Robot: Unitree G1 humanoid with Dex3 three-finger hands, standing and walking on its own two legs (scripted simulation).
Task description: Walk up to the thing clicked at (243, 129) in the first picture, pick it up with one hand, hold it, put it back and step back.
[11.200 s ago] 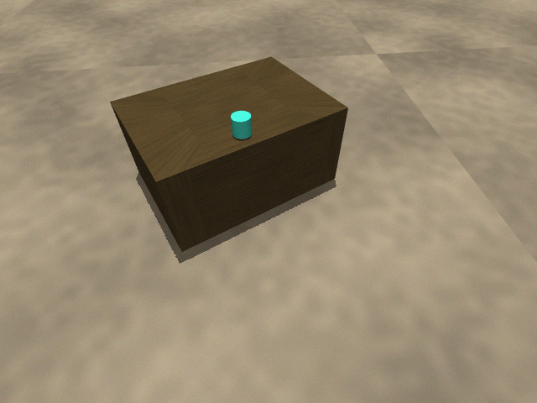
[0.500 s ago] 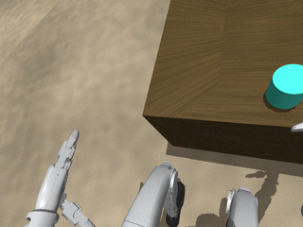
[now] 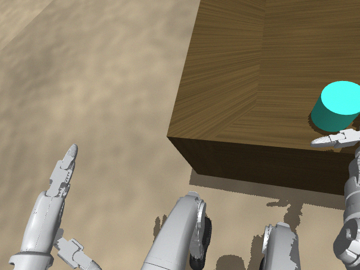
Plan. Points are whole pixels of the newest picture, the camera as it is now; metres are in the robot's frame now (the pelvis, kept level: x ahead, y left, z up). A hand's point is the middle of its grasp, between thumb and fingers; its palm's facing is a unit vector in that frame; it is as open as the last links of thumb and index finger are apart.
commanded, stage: close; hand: right
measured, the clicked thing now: (336, 107) +0.54 -0.19 -0.08
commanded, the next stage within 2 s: settle in 0.76 s
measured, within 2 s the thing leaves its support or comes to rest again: leaves its support in 1.18 s
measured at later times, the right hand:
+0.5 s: hand (342, 103) +0.53 -0.19 -0.05, palm faces +0.15 +0.99 -0.01, open 14.7 cm
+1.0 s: hand (343, 109) +0.51 -0.19 -0.04, palm faces +0.15 +0.99 -0.01, open 7.7 cm
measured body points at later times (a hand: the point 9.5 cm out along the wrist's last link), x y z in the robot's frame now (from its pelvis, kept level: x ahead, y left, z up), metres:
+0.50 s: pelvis +0.00 +0.00 -0.01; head +0.19 -0.07 +0.38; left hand +0.17 +0.26 +0.12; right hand +0.51 -0.25 -0.05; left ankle +0.11 +0.14 -0.53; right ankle +0.03 -0.13 -0.53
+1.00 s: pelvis +0.00 +0.00 -0.01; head +0.19 -0.07 +0.40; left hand +0.17 +0.26 +0.13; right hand +0.50 -0.25 -0.04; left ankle +0.11 +0.14 -0.53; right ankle +0.03 -0.13 -0.53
